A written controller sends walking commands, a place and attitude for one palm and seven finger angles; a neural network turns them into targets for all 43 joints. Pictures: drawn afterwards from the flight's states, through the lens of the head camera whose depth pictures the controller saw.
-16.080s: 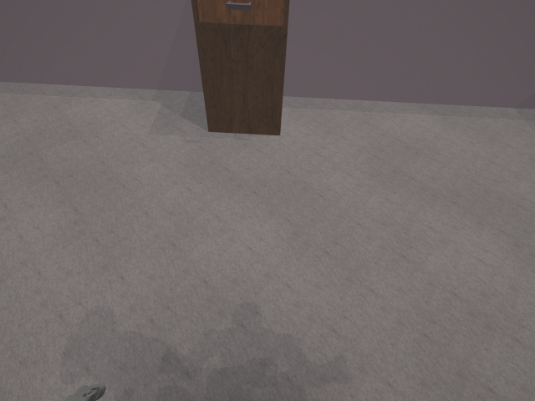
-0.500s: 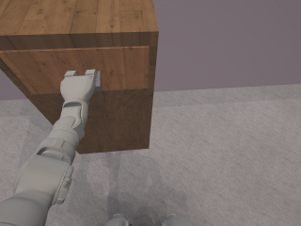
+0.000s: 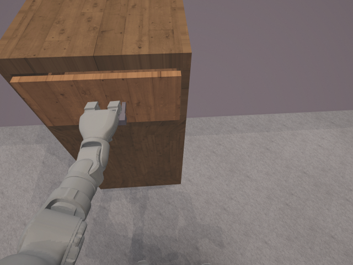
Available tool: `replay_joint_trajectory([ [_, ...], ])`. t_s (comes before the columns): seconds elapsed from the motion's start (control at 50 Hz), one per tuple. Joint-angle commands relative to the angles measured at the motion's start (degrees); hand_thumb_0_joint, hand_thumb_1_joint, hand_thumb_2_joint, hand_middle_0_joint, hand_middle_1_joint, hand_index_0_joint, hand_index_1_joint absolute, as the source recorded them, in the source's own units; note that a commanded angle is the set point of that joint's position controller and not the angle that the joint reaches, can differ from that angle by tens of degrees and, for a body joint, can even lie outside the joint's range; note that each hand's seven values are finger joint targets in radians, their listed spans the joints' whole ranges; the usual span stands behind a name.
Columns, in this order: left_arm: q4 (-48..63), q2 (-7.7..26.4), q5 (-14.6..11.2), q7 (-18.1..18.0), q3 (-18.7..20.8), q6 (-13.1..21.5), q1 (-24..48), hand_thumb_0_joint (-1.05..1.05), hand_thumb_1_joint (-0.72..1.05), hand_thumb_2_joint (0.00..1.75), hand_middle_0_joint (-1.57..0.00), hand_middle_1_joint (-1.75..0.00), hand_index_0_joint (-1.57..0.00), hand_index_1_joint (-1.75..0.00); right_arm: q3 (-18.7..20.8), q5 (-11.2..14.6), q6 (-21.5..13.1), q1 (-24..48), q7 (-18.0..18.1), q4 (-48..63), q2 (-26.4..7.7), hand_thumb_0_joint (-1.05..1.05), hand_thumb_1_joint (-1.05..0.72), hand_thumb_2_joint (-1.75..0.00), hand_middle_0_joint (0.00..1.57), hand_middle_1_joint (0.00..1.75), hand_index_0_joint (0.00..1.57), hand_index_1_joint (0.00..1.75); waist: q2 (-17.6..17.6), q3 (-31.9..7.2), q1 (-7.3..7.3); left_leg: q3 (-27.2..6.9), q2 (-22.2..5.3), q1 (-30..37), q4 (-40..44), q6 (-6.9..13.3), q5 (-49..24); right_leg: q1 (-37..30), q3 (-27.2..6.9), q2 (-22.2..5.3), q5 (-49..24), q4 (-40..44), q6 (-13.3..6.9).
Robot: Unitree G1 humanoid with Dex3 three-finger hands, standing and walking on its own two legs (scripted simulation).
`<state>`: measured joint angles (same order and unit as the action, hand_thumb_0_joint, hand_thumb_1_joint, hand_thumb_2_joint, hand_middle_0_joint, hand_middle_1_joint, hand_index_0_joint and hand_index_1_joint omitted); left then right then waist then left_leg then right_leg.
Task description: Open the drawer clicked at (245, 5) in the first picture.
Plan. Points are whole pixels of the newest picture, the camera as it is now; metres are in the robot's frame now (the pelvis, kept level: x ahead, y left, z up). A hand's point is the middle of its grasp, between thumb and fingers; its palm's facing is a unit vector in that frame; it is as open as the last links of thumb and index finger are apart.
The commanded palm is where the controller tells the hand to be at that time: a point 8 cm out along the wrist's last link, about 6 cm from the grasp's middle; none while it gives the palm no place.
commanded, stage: pull the drawer open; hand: left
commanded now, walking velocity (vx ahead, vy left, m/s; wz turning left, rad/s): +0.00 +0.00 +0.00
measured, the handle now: (105, 113) +0.50 +0.17 +0.01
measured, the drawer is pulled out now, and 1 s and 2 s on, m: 0.02 0.14 0.26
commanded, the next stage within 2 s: none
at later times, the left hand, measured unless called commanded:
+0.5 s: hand (104, 154) +0.38 +0.17 -0.01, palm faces -0.02 -0.06 -1.00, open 5.6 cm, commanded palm +0.34 +0.17 +0.04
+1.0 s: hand (102, 176) +0.33 +0.17 -0.01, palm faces -0.02 -0.08 -1.00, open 5.5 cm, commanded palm +0.28 +0.17 +0.04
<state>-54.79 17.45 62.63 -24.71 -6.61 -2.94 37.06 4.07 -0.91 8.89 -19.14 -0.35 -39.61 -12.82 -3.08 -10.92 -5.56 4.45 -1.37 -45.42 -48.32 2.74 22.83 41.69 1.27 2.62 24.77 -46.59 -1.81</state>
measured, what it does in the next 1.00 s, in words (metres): stands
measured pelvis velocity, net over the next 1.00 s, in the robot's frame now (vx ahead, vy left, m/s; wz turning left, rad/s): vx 0.00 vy -0.01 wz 0.02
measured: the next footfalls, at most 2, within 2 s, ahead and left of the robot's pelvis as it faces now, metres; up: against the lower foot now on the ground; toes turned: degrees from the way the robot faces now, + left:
none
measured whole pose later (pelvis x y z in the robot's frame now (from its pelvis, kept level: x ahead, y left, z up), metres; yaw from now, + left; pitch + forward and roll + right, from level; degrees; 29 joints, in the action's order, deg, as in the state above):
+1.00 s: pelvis +0.00 -0.01 +0.01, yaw +1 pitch +13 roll +0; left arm -26.9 14.8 62.4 -23.7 -11.8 -6.2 9.0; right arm 2.6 -0.3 9.4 -11.5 -0.3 -35.1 -13.0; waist -2.6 -9.6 -1.1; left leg 4.2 -0.7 -36.3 -45.5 1.7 22.3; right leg 33.3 1.4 2.2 25.5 -45.7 -2.7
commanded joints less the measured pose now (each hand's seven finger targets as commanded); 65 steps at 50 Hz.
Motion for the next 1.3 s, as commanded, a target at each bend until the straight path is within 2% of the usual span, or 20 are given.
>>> replay_joint_trajectory([
  [0.0, 10.59, 8.17, -1.30, -1.59, 3.06, 0.02, 10.94, 0.00, 0.90, 0.90, -0.40, -1.35, -0.40, -1.35, 2.84, 0.17, -0.46, -3.27, 0.82, 5.20, -8.52, 0.00, -0.90, -0.90, 0.20, 0.30, 0.20, 0.30, 3.55, -21.31, 2.23, -2.64, 1.87, 19.06, 2.65, 0.07, -30.08, -12.19, -0.50, 0.87, -32.21, 4.39, -0.41],
  [0.04, 12.44, 8.91, -1.06, -1.56, 3.58, -0.15, 8.56, 0.00, 0.90, 0.90, -0.40, -1.35, -0.40, -1.35, 2.75, 0.24, -0.17, -2.33, 0.95, 5.72, -8.35, 0.00, -0.90, -0.90, 0.20, 0.30, 0.20, 0.30, 3.50, -21.21, 2.90, -2.24, 1.99, 19.20, 2.83, 0.08, -30.55, -13.48, -0.87, 0.68, -34.08, 4.48, -0.28],
  [0.08, 14.85, 6.33, -1.46, -1.46, 1.62, -0.54, 6.46, 0.00, 0.90, 0.90, -0.40, -1.35, -0.40, -1.35, 2.62, 0.39, -0.17, -1.37, 0.71, 6.43, -8.16, 0.00, -0.90, -0.90, 0.20, 0.30, 0.20, 0.30, 2.82, -19.99, 2.89, -2.25, 1.95, 20.04, 3.32, 0.01, -31.44, -13.45, -0.55, 0.65, -34.50, 4.87, -0.35],
  [0.1, 15.76, 7.56, -1.41, -1.48, 2.95, -0.58, 5.01, 0.00, 0.90, 0.90, -0.40, -1.35, -0.40, -1.35, 2.68, 0.41, -0.10, -1.01, 0.73, 6.69, -8.16, 0.00, -0.90, -0.90, 0.20, 0.30, 0.20, 0.30, 3.57, -20.65, 3.41, -2.47, 1.86, 20.40, 3.19, 0.02, -32.67, -14.09, -0.70, 0.63, -34.55, 4.73, -0.40],
  [0.16, 17.63, 4.52, -1.12, -1.56, 0.24, -1.25, 3.83, 0.00, 0.90, 0.90, -0.40, -1.35, -0.40, -1.35, 2.56, 0.59, 0.01, 0.24, 0.61, 7.26, -7.99, 0.00, -0.90, -0.90, 0.20, 0.30, 0.20, 0.30, 3.18, -18.18, 2.85, -2.52, 1.85, 21.12, 3.51, -0.02, -31.30, -12.29, -0.44, 0.73, -32.46, 5.24, -0.39],
  [0.38, 22.44, 2.31, -0.79, -1.52, -1.71, -3.80, -1.32, 0.00, 0.90, 0.90, -0.40, -1.35, -0.40, -1.35, 2.16, 0.59, 0.43, 3.68, 0.59, 8.78, -7.49, 0.00, -0.90, -0.90, 0.20, 0.30, 0.20, 0.30, 3.61, -17.01, 3.53, -2.74, 2.16, 22.06, 3.82, -0.13, -29.43, -12.62, -0.24, 0.60, -30.78, 5.39, -0.62],
  [0.42, 23.88, 3.64, -0.57, -1.28, -0.82, -3.72, -2.24, 0.00, 0.90, 0.90, -0.40, -1.35, -0.40, -1.35, 2.03, 0.56, 0.49, 4.20, 0.77, 9.00, -7.53, 0.00, -0.90, -0.90, 0.20, 0.30, 0.20, 0.30, 3.87, -18.23, 3.99, -2.72, 2.24, 22.15, 3.84, -0.12, -29.92, -13.93, -0.69, 0.42, -31.96, 5.12, -0.62],
  [0.44, 24.30, 2.92, -0.80, -1.19, -1.27, -3.87, -4.44, 0.00, 0.90, 0.90, -0.40, -1.35, -0.40, -1.35, 1.92, 0.66, 0.45, 4.58, 0.72, 9.46, -7.38, 0.00, -0.90, -0.90, 0.20, 0.30, 0.20, 0.30, 3.24, -17.27, 4.42, -2.65, 2.32, 21.89, 4.08, -0.21, -29.50, -13.95, -0.52, 0.46, -31.69, 5.24, -0.71],
  [0.46, 25.04, 1.46, -0.90, -0.99, -2.84, -3.92, -3.73, 0.00, 0.90, 0.90, -0.40, -1.35, -0.40, -1.35, 1.81, 0.72, 0.39, 5.10, 0.62, 9.54, -7.33, 0.00, -0.90, -0.90, 0.20, 0.30, 0.20, 0.30, 3.32, -16.54, 3.80, -2.75, 2.26, 22.16, 4.22, -0.21, -28.72, -13.22, -0.40, 0.44, -30.92, 5.52, -0.65],
  [0.52, 28.06, 3.06, -1.07, -0.87, -1.06, -3.55, -8.04, 0.00, 0.90, 0.90, -0.40, -1.35, -0.40, -1.35, 1.77, 0.66, 0.25, 5.70, 0.55, 10.26, -7.32, 0.00, -0.90, -0.90, 0.20, 0.30, 0.20, 0.30, 3.25, -18.00, 5.11, -2.79, 2.17, 22.70, 4.26, -0.21, -30.17, -14.72, -0.71, 0.35, -31.81, 5.18, -0.74],
  [0.56, 29.48, 0.27, -1.02, -0.75, -3.52, -3.53, -9.04, 0.00, 0.90, 0.90, -0.40, -1.35, -0.40, -1.35, 1.77, 0.70, 0.06, 6.30, 0.34, 10.58, -7.06, 0.00, -0.90, -0.90, 0.20, 0.30, 0.20, 0.30, 3.63, -16.31, 4.48, -2.96, 2.05, 22.72, 4.37, -0.28, -29.24, -13.50, -0.36, 0.43, -30.48, 5.36, -0.70],
  [0.7, 32.28, 4.50, -1.10, -1.10, 0.00, -3.75, -14.03, 0.00, 0.90, 0.90, -0.40, -1.35, -0.40, -1.35, 1.20, 0.70, -0.57, 8.05, 0.71, 10.95, -7.37, 0.00, -0.90, -0.90, 0.20, 0.30, 0.20, 0.30, 5.36, -14.63, 5.32, -2.53, 2.75, 20.13, 5.10, -0.27, -24.34, -15.97, -1.28, 0.09, -30.47, 5.92, -0.68],
  [0.76, 34.16, 2.62, -0.95, -1.24, -1.76, -3.86, -14.90, 0.00, 0.90, 0.90, -0.40, -1.35, -0.40, -1.35, 1.10, 0.71, -0.85, 8.64, 0.68, 11.22, -7.02, 0.00, -0.90, -0.90, 0.20, 0.30, 0.20, 0.30, 4.35, -13.80, 5.31, -2.42, 2.75, 20.85, 5.19, -0.25, -23.57, -14.78, -1.13, 0.16, -28.87, 5.95, -0.71],
  [0.82, 35.01, 3.32, -0.98, -1.31, -1.07, -4.09, -17.10, 0.00, 0.90, 0.90, -0.40, -1.35, -0.40, -1.35, 1.02, 0.79, -1.07, 9.15, 0.64, 11.58, -6.97, 0.00, -0.90, -0.90, 0.20, 0.30, 0.20, 0.30, 3.43, -13.17, 5.78, -2.43, 2.79, 20.92, 5.38, -0.36, -23.06, -14.68, -1.09, 0.15, -28.04, 5.96, -0.87],
  [0.88, 35.42, 3.87, -1.15, -1.09, -0.80, -4.22, -18.13, 0.00, 0.90, 0.90, -0.40, -1.35, -0.40, -1.35, 0.70, 0.85, -1.28, 10.08, 0.83, 11.75, -6.94, 0.00, -0.90, -0.90, 0.20, 0.30, 0.20, 0.30, 5.68, -11.98, 5.77, -2.31, 3.00, 19.70, 5.63, -0.32, -21.11, -15.26, -1.51, 0.02, -27.73, 6.37, -0.56],
  [0.94, 37.62, 3.18, -1.42, -0.97, -1.16, -3.99, -21.43, 0.00, 0.90, 0.90, -0.40, -1.35, -0.40, -1.35, 0.61, 0.87, -1.57, 10.83, 0.72, 12.42, -6.72, 0.00, -0.90, -0.90, 0.20, 0.30, 0.20, 0.30, 3.89, -12.73, 6.39, -2.20, 3.08, 20.51, 5.77, -0.36, -21.37, -15.69, -1.56, -0.01, -27.66, 6.31, -0.72],
  [1.02, 39.56, 4.88, -1.91, -1.01, 0.94, -3.56, -27.20, 0.00, 0.90, 0.90, -0.40, -1.35, -0.40, -1.35, 0.41, 0.86, -2.13, 11.58, 0.72, 13.08, -6.69, 0.00, -0.90, -0.90, 0.20, 0.30, 0.20, 0.30, 4.60, -12.48, 7.31, -2.08, 3.26, 19.84, 5.75, -0.43, -21.59, -17.43, -2.07, -0.26, -30.15, 6.13, -0.55],
  [1.06, 40.36, 4.30, -2.04, -0.93, 0.48, -3.56, -28.13, 0.00, 0.90, 0.90, -0.40, -1.35, -0.40, -1.35, 0.27, 0.81, -2.35, 12.02, 0.75, 13.22, -6.62, 0.00, -0.90, -0.90, 0.20, 0.30, 0.20, 0.30, 5.77, -11.40, 7.08, -1.99, 3.29, 19.10, 5.74, -0.42, -20.69, -17.29, -2.15, -0.31, -30.16, 6.29, -0.36],
  [1.14, 43.35, 3.35, -1.42, -1.37, -0.67, -3.48, -29.66, 0.00, 0.90, 0.90, -0.40, -1.35, -0.40, -1.35, 0.16, 0.69, -2.56, 12.81, 0.35, 13.59, -6.40, 0.00, -0.90, -0.90, 0.20, 0.30, 0.20, 0.30, 3.82, -11.03, 7.16, -2.15, 3.20, 20.30, 5.68, -0.58, -21.16, -15.99, -1.92, -0.22, -28.94, 5.96, -0.63],
  [1.28, 46.79, 4.39, -1.57, -1.69, 0.46, -3.68, -34.87, 0.00, 0.90, 0.90, -0.40, -1.35, -0.40, -1.35, -0.16, 0.58, -3.07, 14.16, 0.15, 14.16, -6.28, 0.00, -0.90, -0.90, 0.20, 0.30, 0.20, 0.30, 5.85, -11.16, 7.77, -2.23, 3.34, 19.77, 5.31, -0.66, -20.43, -16.82, -2.24, -0.37, -29.58, 5.58, -0.40],
])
